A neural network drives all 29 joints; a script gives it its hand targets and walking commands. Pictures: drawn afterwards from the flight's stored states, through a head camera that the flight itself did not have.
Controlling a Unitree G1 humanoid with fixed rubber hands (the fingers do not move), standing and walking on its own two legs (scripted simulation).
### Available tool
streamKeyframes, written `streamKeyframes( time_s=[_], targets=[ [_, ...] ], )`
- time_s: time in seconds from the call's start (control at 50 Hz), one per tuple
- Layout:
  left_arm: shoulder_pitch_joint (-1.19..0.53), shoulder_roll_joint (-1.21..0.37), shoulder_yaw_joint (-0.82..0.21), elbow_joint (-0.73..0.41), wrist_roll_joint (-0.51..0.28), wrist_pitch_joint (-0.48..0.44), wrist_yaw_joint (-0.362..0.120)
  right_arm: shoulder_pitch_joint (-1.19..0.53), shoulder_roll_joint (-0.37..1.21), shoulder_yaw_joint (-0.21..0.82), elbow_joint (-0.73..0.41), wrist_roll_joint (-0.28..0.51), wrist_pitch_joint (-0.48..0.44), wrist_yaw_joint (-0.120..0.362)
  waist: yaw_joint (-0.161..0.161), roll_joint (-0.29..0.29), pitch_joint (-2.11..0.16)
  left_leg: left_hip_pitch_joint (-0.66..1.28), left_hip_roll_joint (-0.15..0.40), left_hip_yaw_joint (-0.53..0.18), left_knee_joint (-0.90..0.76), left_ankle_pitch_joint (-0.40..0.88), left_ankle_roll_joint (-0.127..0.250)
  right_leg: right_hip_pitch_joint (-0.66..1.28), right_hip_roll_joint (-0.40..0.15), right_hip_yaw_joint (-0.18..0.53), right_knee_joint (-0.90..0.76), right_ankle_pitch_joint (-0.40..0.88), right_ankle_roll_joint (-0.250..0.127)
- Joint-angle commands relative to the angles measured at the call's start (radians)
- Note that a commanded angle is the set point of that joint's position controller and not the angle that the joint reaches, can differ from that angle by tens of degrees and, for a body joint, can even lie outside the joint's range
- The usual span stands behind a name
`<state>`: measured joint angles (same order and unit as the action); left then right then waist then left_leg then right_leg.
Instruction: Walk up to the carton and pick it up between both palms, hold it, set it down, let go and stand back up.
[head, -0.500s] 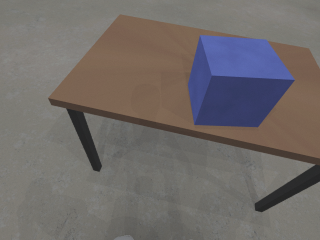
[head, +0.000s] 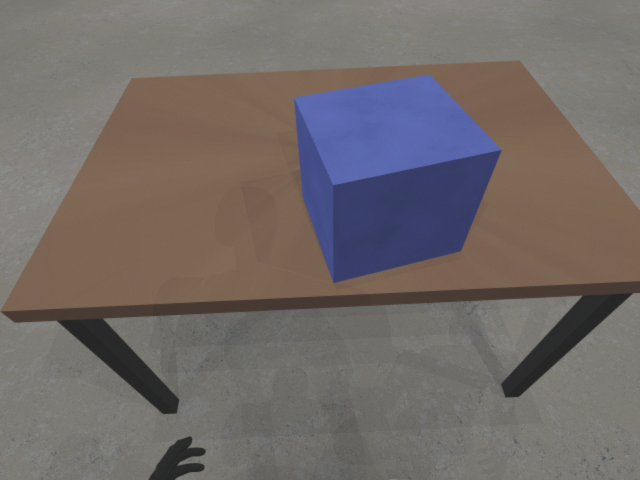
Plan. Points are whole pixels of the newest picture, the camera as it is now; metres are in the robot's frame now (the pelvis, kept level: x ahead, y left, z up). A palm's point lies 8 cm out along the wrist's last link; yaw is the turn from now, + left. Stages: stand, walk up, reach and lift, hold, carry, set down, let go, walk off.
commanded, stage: stand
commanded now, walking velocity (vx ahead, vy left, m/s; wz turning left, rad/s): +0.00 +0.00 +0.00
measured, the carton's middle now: (381, 178) +0.57 -0.12 +0.04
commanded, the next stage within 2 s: none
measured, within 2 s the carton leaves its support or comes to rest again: neither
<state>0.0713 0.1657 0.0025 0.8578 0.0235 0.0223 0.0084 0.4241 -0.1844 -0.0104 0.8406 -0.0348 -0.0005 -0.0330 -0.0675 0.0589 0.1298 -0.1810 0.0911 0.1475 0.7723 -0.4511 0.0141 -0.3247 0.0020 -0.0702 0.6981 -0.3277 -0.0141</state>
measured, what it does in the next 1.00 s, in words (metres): steps on the spot: left foot, then right foot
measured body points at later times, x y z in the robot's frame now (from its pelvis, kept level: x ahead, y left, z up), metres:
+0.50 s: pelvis -0.03 +0.01 +0.01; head +0.01 +0.03 +0.45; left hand +0.06 +0.27 -0.15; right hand +0.06 -0.26 -0.11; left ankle +0.02 +0.14 -0.71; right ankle -0.05 -0.11 -0.68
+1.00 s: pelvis -0.07 -0.01 +0.01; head -0.05 +0.01 +0.46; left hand +0.01 +0.25 -0.13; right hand +0.01 -0.26 -0.11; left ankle -0.04 +0.12 -0.71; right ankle -0.07 -0.12 -0.70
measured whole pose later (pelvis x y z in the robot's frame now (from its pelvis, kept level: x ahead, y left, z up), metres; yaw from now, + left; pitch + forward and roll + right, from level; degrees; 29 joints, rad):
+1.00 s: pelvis -0.07 -0.01 +0.01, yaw +0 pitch -2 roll +1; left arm 0.22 0.25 0.03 0.85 0.01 0.05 -0.01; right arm 0.28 -0.20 -0.02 0.81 -0.03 0.00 -0.02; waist 0.01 -0.06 0.09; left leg -0.29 0.01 0.02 0.62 -0.29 0.00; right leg -0.29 -0.02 -0.02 0.75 -0.47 -0.01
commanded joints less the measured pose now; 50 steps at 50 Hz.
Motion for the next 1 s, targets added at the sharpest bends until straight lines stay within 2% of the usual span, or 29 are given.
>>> streamKeyframes(
  time_s=[0.0,0.06,0.14,0.2,0.22,0.24,0.26,0.28,0.3,0.34,0.4,0.46,0.5,0.52,0.54,0.56,0.58,0.6,0.62,0.66,0.74,0.76,0.8,0.84,0.86,0.88,0.9,0.92,0.98],
  targets=[
    [0.097,0.233,0.056,-0.043,-0.014,-0.025,0.030,0.034,-0.114,-0.038,-0.099,0.018,0.025,-0.013,0.104,-0.308,-0.186,-0.280,-0.050,-0.140,0.348,-0.192,-0.019,0.293,-0.387,0.395,-0.250,0.891,-0.293],
    [0.031,0.218,0.044,-0.073,-0.015,-0.011,0.039,0.028,-0.117,-0.040,-0.094,0.032,0.025,0.004,0.073,-0.242,-0.089,-0.234,-0.038,-0.153,0.280,-0.171,-0.036,0.128,-0.310,0.232,-0.273,0.754,-0.230],
    [-0.005,0.229,0.048,-0.075,-0.002,0.001,0.030,0.029,-0.113,-0.043,-0.104,0.029,0.016,0.000,0.064,-0.230,-0.135,-0.203,-0.047,-0.137,0.037,-0.066,-0.044,0.153,-0.247,0.196,-0.220,0.570,-0.195],
    [-0.068,0.242,0.042,-0.098,-0.013,0.011,0.023,0.067,-0.129,-0.051,-0.113,0.029,-0.012,0.003,0.009,-0.200,-0.199,-0.005,-0.058,-0.118,-0.255,0.300,-0.023,0.082,-0.202,0.143,-0.114,0.453,-0.130],
    [-0.059,0.234,0.040,-0.105,-0.023,0.014,0.020,0.073,-0.159,-0.058,-0.115,0.026,-0.019,0.004,0.003,-0.140,-0.216,0.053,-0.051,-0.140,-0.296,0.439,-0.008,0.046,-0.180,0.125,-0.045,0.398,-0.092],
    [-0.023,0.200,0.034,-0.110,-0.036,0.018,0.013,0.051,-0.211,-0.070,-0.124,0.015,-0.024,0.001,0.012,-0.006,-0.244,0.094,0.046,-0.268,-0.304,0.537,0.036,-0.035,-0.127,0.071,0.065,0.224,-0.044],
    [0.016,0.137,0.024,-0.121,-0.046,0.026,0.010,-0.017,-0.280,-0.085,-0.144,0.018,-0.024,-0.003,0.037,0.148,-0.236,0.038,0.211,-0.473,-0.380,0.534,0.117,-0.084,-0.011,0.003,0.183,-0.086,0.009],
    [0.033,0.154,0.050,-0.107,-0.026,0.050,0.017,-0.065,-0.328,-0.098,-0.150,0.021,-0.016,-0.008,0.022,0.176,-0.185,-0.161,0.311,-0.594,-0.488,0.332,0.229,-0.001,0.018,0.062,0.316,-0.288,0.012],
    [0.058,0.184,0.061,-0.087,-0.014,0.065,0.011,-0.144,-0.317,-0.097,-0.144,0.016,-0.011,-0.012,0.051,0.195,-0.121,-0.245,0.316,-0.602,-0.511,0.202,0.265,0.017,-0.016,0.102,0.369,-0.257,0.016],
    [0.040,0.203,0.064,-0.083,-0.012,0.053,0.000,-0.164,-0.249,-0.075,-0.152,0.009,-0.011,-0.013,0.046,0.186,-0.081,-0.180,0.239,-0.470,-0.470,0.305,0.226,-0.065,-0.018,0.114,0.337,-0.250,0.019],
    [0.052,0.185,0.059,-0.070,-0.011,0.032,-0.008,-0.136,-0.252,-0.068,-0.129,-0.002,-0.012,-0.025,0.039,0.153,-0.113,-0.052,0.192,-0.394,-0.379,0.454,0.187,-0.108,-0.022,0.105,0.260,-0.204,0.025],
    [0.084,0.180,0.056,-0.072,-0.019,0.019,-0.011,-0.146,-0.254,-0.068,-0.137,0.003,-0.007,-0.019,0.044,0.190,-0.170,0.033,0.184,-0.388,-0.331,0.454,0.165,-0.046,-0.039,0.079,0.002,-0.143,0.033],
    [0.162,0.189,0.064,-0.049,-0.026,0.011,-0.019,-0.177,-0.250,-0.061,-0.139,0.008,0.003,-0.015,0.084,0.138,-0.189,-0.085,0.159,-0.338,-0.298,0.342,0.123,0.141,-0.006,0.033,-0.218,0.030,0.021],
    [0.194,0.209,0.071,-0.030,-0.025,0.007,-0.023,-0.193,-0.241,-0.059,-0.139,0.009,0.007,-0.014,0.102,0.104,-0.178,-0.178,0.134,-0.311,-0.257,0.281,0.088,0.224,-0.011,0.060,-0.292,0.129,0.005],
    [0.212,0.249,0.077,-0.027,-0.010,0.000,-0.023,-0.157,-0.202,-0.046,-0.136,0.016,0.006,-0.010,0.101,-0.013,-0.206,-0.259,0.079,-0.248,-0.164,0.183,0.035,0.283,-0.109,0.207,-0.346,0.081,-0.034],
    [0.159,0.319,0.091,-0.042,-0.008,-0.004,-0.020,-0.126,-0.148,-0.031,-0.146,0.034,0.008,-0.004,0.066,-0.203,-0.165,-0.355,-0.045,-0.130,-0.068,0.035,-0.033,0.231,-0.272,0.452,-0.414,-0.028,-0.101],
    [0.135,0.357,0.105,-0.054,-0.014,-0.004,-0.013,-0.181,-0.154,-0.041,-0.159,0.017,0.016,-0.010,0.120,-0.297,-0.113,-0.279,-0.071,-0.168,0.056,-0.079,-0.031,0.045,-0.361,0.528,-0.464,-0.077,-0.215],
    [0.080,0.326,0.102,-0.059,-0.002,-0.010,-0.007,-0.206,-0.176,-0.051,-0.168,0.012,0.024,-0.007,0.105,-0.336,-0.076,-0.241,-0.061,-0.203,0.161,-0.075,-0.026,-0.033,-0.377,0.537,-0.493,-0.079,-0.253],
    [0.053,0.259,0.085,-0.073,0.006,-0.019,-0.003,-0.181,-0.206,-0.066,-0.151,0.020,0.025,0.001,0.083,-0.283,-0.070,-0.266,-0.055,-0.211,0.187,-0.074,-0.033,0.057,-0.324,0.448,-0.457,0.044,-0.236],
    [0.098,0.256,0.078,-0.071,0.008,-0.026,0.011,-0.153,-0.190,-0.055,-0.129,0.026,0.016,0.009,0.082,-0.247,-0.092,-0.393,-0.055,-0.207,0.155,-0.088,-0.034,0.258,-0.290,0.310,-0.323,0.511,-0.196],
    [0.129,0.249,0.068,-0.063,-0.001,-0.015,0.009,-0.161,-0.145,-0.047,-0.141,0.022,0.001,0.001,0.094,-0.231,-0.088,-0.289,-0.050,-0.175,-0.011,-0.004,-0.043,0.215,-0.216,0.238,-0.277,0.459,-0.163],
    [0.125,0.246,0.063,-0.074,-0.005,-0.012,0.011,-0.160,-0.143,-0.046,-0.146,0.021,-0.004,0.000,0.090,-0.232,-0.086,-0.257,-0.052,-0.158,-0.096,0.040,-0.044,0.221,-0.207,0.218,-0.246,0.531,-0.152],
    [0.107,0.267,0.063,-0.079,-0.014,-0.008,0.010,-0.106,-0.147,-0.051,-0.130,0.020,-0.017,0.002,0.065,-0.230,-0.134,-0.112,-0.067,-0.134,-0.291,0.240,-0.035,0.193,-0.185,0.179,-0.180,0.597,-0.119],
    [0.126,0.248,0.060,-0.094,-0.023,-0.008,-0.001,-0.038,-0.194,-0.070,-0.109,0.009,-0.030,0.002,0.044,-0.157,-0.206,0.083,-0.034,-0.210,-0.391,0.393,0.011,0.090,-0.147,0.147,-0.092,0.382,-0.065],
    [0.164,0.197,0.052,-0.109,-0.029,-0.010,-0.011,-0.023,-0.251,-0.088,-0.108,-0.006,-0.033,0.000,0.050,-0.020,-0.239,0.153,0.103,-0.389,-0.377,0.356,0.072,-0.044,-0.088,0.084,-0.013,0.088,-0.019],
    [0.198,0.160,0.050,-0.119,-0.030,-0.002,-0.014,-0.033,-0.291,-0.098,-0.105,0.003,-0.030,0.001,0.062,0.022,-0.233,0.052,0.218,-0.547,-0.445,0.115,0.163,-0.042,-0.003,0.036,0.061,-0.219,0.006],
    [0.171,0.187,0.060,-0.092,-0.022,0.017,-0.011,-0.142,-0.324,-0.101,-0.104,0.011,-0.017,-0.004,0.068,0.100,-0.115,-0.172,0.285,-0.604,-0.519,-0.011,0.233,0.010,-0.032,0.080,0.137,-0.187,0.005],
    [0.217,0.203,0.066,-0.086,-0.006,0.021,-0.017,-0.171,-0.283,-0.094,-0.101,0.009,-0.016,-0.001,0.094,0.128,-0.112,-0.187,0.249,-0.570,-0.526,-0.131,0.232,0.034,-0.045,0.094,0.123,-0.218,0.003],
    [0.252,0.225,0.069,-0.084,-0.003,-0.021,-0.026,-0.210,-0.219,-0.061,-0.124,0.008,-0.011,0.004,0.118,0.137,-0.090,-0.197,0.118,-0.362,-0.414,0.102,0.114,0.107,-0.043,0.098,-0.167,-0.021,-0.007]
  ],
)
